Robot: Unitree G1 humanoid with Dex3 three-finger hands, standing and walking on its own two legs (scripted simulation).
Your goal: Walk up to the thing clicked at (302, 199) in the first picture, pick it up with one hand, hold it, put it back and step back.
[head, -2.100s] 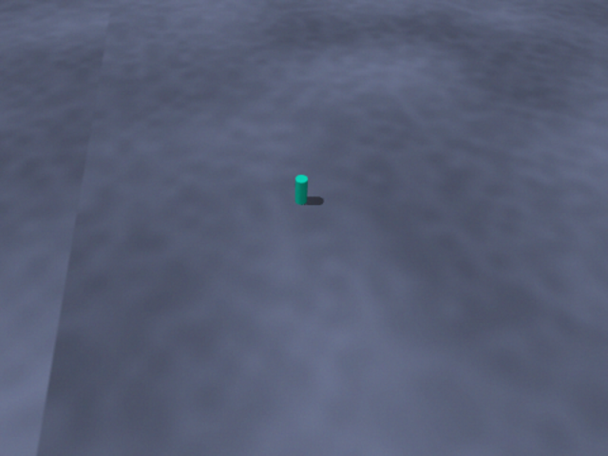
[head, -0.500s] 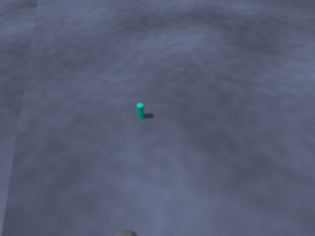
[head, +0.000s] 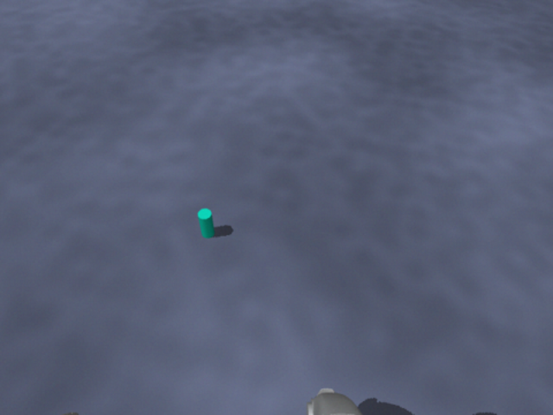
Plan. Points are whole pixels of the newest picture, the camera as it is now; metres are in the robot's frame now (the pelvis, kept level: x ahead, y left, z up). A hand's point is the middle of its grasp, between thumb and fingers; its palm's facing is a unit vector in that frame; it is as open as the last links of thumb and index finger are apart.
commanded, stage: walk up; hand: left
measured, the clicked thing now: (206, 223) +0.93 +0.25 -0.70
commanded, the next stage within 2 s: none
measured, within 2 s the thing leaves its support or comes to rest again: neither
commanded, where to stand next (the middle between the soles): +0.58 +0.03 m, yaw +1 degrees
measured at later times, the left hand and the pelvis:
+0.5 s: hand (108, 359) +0.23 +0.27 -0.14, palm faces +0.00 -0.93 -0.37, open 7.4 cm; pelvis +0.21 -0.01 -0.01, yaw +1 degrees
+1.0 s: hand (136, 241) +0.47 +0.28 -0.14, palm faces -0.06 -0.92 -0.39, open 7.4 cm; pelvis +0.39 +0.00 -0.01, yaw +0 degrees
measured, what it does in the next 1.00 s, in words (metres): walks ahead: right foot, then left foot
